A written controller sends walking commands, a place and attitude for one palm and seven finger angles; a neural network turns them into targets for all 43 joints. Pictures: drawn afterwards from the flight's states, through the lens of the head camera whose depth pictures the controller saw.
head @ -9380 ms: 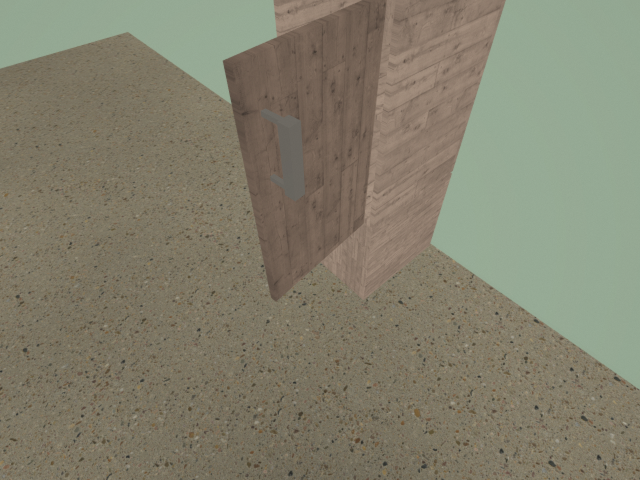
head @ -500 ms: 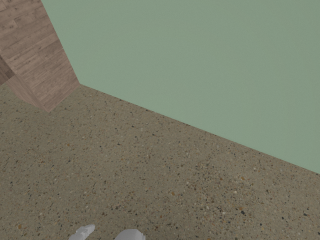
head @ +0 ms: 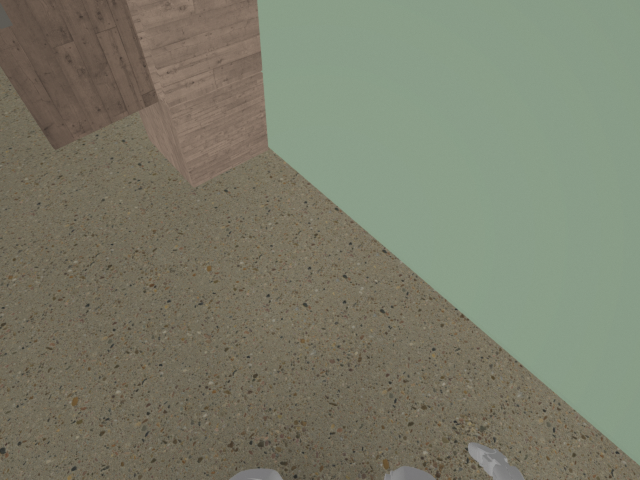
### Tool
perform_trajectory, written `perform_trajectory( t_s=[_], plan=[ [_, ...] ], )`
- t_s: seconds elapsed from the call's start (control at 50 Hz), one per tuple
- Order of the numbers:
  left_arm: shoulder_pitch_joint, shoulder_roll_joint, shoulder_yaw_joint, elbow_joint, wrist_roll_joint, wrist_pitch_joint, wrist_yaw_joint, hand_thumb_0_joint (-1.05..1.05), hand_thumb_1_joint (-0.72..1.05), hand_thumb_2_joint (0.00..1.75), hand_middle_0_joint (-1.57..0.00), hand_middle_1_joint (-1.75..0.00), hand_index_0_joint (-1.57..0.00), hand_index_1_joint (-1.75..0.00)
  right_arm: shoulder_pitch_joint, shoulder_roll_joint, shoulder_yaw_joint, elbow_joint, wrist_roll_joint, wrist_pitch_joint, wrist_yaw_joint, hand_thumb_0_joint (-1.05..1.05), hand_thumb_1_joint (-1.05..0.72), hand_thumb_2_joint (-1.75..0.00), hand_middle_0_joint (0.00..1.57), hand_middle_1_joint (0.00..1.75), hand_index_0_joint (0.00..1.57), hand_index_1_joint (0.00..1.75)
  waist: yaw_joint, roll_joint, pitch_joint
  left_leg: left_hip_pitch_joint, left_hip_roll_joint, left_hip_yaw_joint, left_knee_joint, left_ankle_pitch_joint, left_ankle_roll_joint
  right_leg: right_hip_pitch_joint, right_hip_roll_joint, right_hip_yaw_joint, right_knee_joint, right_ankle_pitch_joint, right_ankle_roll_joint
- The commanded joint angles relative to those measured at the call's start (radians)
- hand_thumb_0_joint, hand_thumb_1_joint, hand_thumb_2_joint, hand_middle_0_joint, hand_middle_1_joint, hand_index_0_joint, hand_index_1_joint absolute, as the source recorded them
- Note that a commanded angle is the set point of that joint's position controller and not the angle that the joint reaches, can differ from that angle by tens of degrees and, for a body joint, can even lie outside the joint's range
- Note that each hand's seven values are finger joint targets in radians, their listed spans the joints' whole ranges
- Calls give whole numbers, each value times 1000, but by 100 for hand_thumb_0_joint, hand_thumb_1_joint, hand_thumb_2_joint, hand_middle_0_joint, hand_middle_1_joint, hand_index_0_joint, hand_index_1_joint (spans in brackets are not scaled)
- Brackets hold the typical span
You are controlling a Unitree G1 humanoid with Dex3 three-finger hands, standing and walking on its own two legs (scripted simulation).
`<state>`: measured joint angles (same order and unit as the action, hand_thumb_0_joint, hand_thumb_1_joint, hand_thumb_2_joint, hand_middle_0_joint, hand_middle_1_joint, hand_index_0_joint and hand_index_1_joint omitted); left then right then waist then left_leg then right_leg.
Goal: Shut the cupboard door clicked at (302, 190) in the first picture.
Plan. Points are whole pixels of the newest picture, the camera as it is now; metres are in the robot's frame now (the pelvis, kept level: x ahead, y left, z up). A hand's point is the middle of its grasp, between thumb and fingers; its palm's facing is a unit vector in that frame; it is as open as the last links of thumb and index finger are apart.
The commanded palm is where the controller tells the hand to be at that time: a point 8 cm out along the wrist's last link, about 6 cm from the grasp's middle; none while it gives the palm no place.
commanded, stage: walk to a spot facing it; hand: left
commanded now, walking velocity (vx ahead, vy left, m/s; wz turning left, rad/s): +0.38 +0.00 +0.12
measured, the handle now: out of the picture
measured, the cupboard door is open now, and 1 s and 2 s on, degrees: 96 96 96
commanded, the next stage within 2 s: turn to face it in 1.10 s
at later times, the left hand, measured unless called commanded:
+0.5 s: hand (273, 323) +0.36 +0.12 -0.15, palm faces +0.03 -0.98 -0.19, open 7.3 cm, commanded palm none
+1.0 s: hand (255, 359) +0.30 +0.14 -0.18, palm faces +0.31 -0.94 -0.11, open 7.4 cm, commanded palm none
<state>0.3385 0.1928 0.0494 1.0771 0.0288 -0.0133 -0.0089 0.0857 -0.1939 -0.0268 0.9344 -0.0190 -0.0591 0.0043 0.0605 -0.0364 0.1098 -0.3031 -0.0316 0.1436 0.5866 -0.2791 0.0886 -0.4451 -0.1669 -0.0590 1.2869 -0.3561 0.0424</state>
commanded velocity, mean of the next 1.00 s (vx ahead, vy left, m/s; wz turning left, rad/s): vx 0.37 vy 0.00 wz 0.19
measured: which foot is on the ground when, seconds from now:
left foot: down 0.00-0.42, up 0.44-0.90, down 0.92-1.00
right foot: up 0.00-0.38, down 0.40-0.94, up 0.96-1.00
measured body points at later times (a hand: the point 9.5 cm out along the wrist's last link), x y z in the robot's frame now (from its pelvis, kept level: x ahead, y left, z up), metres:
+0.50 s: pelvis +0.23 -0.06 +0.00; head +0.27 -0.07 +0.45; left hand +0.36 +0.17 -0.13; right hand +0.12 -0.26 -0.15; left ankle +0.09 +0.06 -0.64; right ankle +0.27 -0.13 -0.73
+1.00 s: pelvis +0.44 +0.02 -0.01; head +0.47 +0.05 +0.44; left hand +0.29 +0.19 -0.17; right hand +0.63 -0.18 -0.13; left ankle +0.48 +0.10 -0.73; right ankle +0.32 -0.13 -0.65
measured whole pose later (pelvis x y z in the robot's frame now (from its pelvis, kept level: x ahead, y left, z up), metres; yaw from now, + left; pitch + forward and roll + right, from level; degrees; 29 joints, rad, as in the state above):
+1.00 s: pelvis +0.44 +0.02 -0.01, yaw +13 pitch -1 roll +0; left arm 0.44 0.14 0.02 1.18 0.02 -0.03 0.00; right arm 0.06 -0.19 -0.04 0.97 -0.02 -0.06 0.01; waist 0.05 -0.05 0.09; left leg -0.39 -0.01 0.15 0.66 -0.25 0.10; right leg -0.23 -0.12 -0.12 1.11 -0.45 0.01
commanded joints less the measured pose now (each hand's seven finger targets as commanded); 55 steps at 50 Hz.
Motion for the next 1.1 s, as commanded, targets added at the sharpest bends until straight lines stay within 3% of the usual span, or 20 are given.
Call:
perform_trajectory(
  t_s=[0.0, 0.14, 0.28, 0.3, 0.34, 0.36, 0.38, 0.4, 0.42, 0.44, 0.48, 0.52, 0.78, 0.82, 0.86, 0.88, 0.9, 0.92, 1.0, 1.08],
  plan=[
    [11, 29, 7, -69, 2, -14, -8, 0, 90, 90, -20, -30, -20, -30, 187, -116, -30, 35, 4, -20, -20, 0, -90, -90, 20, 30, 20, 30, -51, 135, -90, 133, 267, -214, -361, 333, 79, -111, -14, 28, -110, 107, 13],
    [-203, 31, 12, -140, -3, -5, -20, 0, 90, 90, -20, -30, -20, -30, 296, -88, -29, 81, 3, -24, -24, 0, -90, -90, 20, 30, 20, 30, -72, 110, 5, 187, 256, -198, -435, 327, 81, -200, 3, 20, -352, 275, 11],
    [-378, 36, -1, -209, -8, -23, -26, 0, 90, 90, -20, -30, -20, -30, 420, -103, -27, 151, -13, -20, -33, 0, -90, -90, 20, 30, 20, 30, -120, 130, 10, 319, 274, -203, -340, 534, 80, -115, 71, -34, -613, 172, -42],
    [-373, 46, -1, -212, -8, -27, -24, 0, 90, 90, -20, -30, -20, -30, 430, -106, -27, 161, -14, -17, -32, 0, -90, -90, 20, 30, 20, 30, -115, 109, 0, 310, 275, -210, -307, 588, 77, -50, 91, -45, -645, 135, -54],
    [-186, 68, 10, -160, -9, -40, -20, 0, 90, 90, -20, -30, -20, -30, 406, -118, -28, 172, -7, -14, -35, 0, -90, -90, 20, 30, 20, 30, -20, 80, -95, 287, 233, -179, -95, 772, 40, 214, 144, -80, -757, 168, -83],
    [-15, 118, 29, -108, -5, -52, -12, 0, 90, 90, -20, -30, -20, -30, 388, -109, -29, 165, 6, -19, -30, 0, -90, -90, 20, 30, 20, 30, 51, 39, -198, 101, 186, -155, 120, 703, 4, 541, 80, 6, -771, 238, -122],
    [168, 218, 59, -53, 1, -59, 3, 0, 90, 90, -20, -30, -20, -30, 407, -67, -27, 140, 21, -27, -25, 0, -90, -90, 20, 30, 20, 30, 96, -159, -349, -192, 44, -61, 447, 195, -50, 859, -221, 361, -813, 373, -222],
    [177, 231, 59, -41, -17, -56, 7, 0, 90, 90, -20, -30, -20, -30, 400, -74, -32, 134, 25, -19, -28, 0, -90, -90, 20, 30, 20, 30, 73, -218, -379, -273, 10, -118, 714, -287, -64, 805, -356, 535, -919, 417, -285],
    [77, 179, 45, -64, -19, -53, 15, 0, 90, 90, -20, -30, -20, -30, 290, -75, -40, 120, 14, -13, -17, 0, -90, -90, 20, 30, 20, 30, 68, -98, -224, -321, 82, -177, 756, -195, -51, 614, -303, 432, -966, 333, -260],
    [13, 133, 33, -73, -20, -55, 17, 0, 90, 90, -20, -30, -20, -30, 235, -35, -37, 104, 11, -2, -14, 0, -90, -90, 20, 30, 20, 30, 22, -14, -122, -337, 117, -188, 740, -106, -56, 477, -262, 330, -993, 326, -221],
    [-54, 51, 7, -77, -16, -72, 16, 0, 90, 90, -20, -30, -20, -30, 291, 15, -30, 133, -1, 27, -6, 0, -90, -90, 20, 30, 20, 30, -53, -78, -67, -271, 148, -179, 656, -3, -74, 301, -183, 137, -1057, 315, -155],
    [-55, 27, 1, -64, -12, -82, 18, 0, 90, 90, -20, -30, -20, -30, 335, 30, -33, 153, -6, 45, 3, 0, -90, -90, 20, 30, 20, 30, -86, -90, -66, -249, 154, -149, 579, 36, -91, 255, -149, 42, -1091, 290, -147],
    [103, 86, -13, 51, -7, -89, 24, 0, 90, 90, -20, -30, -20, -30, -58, 0, -21, 20, -4, 35, 42, 0, -90, -90, 20, 30, 20, 30, -30, -75, 33, -299, 102, -39, 121, 88, -67, 478, -169, -85, -1079, 562, -148],
    [110, 106, -9, 60, -5, -83, 24, 0, 90, 90, -20, -30, -20, -30, -33, -14, -22, 23, -5, 29, 37, 0, -90, -90, 20, 30, 20, 30, -53, -67, 12, -206, 59, 2, 69, 18, -43, 498, -176, -113, -990, 722, -149],
    [81, 131, -3, 52, -13, -80, 21, 0, 90, 90, -20, -30, -20, -30, 141, -53, -31, 71, -14, 18, 21, 0, -90, -90, 20, 30, 20, 30, -143, -50, -85, 92, -16, 55, -44, 46, -12, 417, -133, -177, -735, 898, -115],
    [67, 124, -4, 30, -18, -78, 13, 0, 90, 90, -20, -30, -20, -30, 295, -123, -50, 105, -19, 15, 9, 0, -90, -90, 20, 30, 20, 30, -214, 14, -185, 371, 68, -55, -74, 84, 26, 232, -101, -190, -487, 729, -77],
    [104, 49, -11, -6, -23, -73, 1, 0, 90, 90, -20, -30, -20, -30, 415, -256, -82, 128, -27, 12, -4, 0, -90, -90, 20, 30, 20, 30, -225, 270, -300, 592, 372, -512, -147, 119, 139, -66, 65, -188, -131, 32, -25],
    [27, 60, -10, -50, -20, -76, 8, 0, 90, 90, -20, -30, -20, -30, 422, -282, -86, 123, -5, 20, -14, 0, -90, -90, 20, 30, 20, 30, -216, 209, -306, 564, 461, -639, -245, 209, 191, -166, 90, -47, 26, -185, -48],
    [8, 17, 1, -18, -1, -43, -1, 0, 90, 90, -20, -30, -20, -30, 201, -116, -43, 66, -1, -12, -28, 0, -90, -90, 20, 30, 20, 30, -86, 113, -79, 151, 346, -334, -351, 149, 87, -151, -8, 62, 15, 37, -34],
    [25, -22, -1, -13, 0, -12, -1, 0, 90, 90, -20, -30, -20, -30, 233, -79, -28, 91, 6, -27, -27, 0, -90, -90, 20, 30, 20, 30, -46, 108, -59, 127, 281, -180, -392, 360, 74, -131, 8, 36, -120, 130, -11]
  ],
)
